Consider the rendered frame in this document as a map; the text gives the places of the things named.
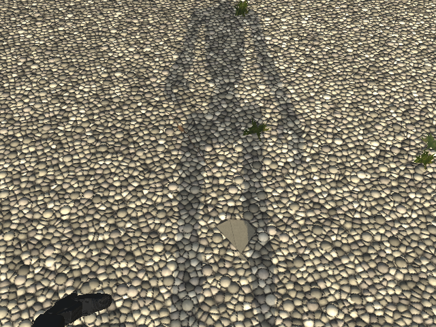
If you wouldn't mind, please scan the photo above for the robot left hand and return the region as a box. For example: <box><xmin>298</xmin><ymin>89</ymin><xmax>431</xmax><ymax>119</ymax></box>
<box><xmin>31</xmin><ymin>293</ymin><xmax>112</xmax><ymax>327</ymax></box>

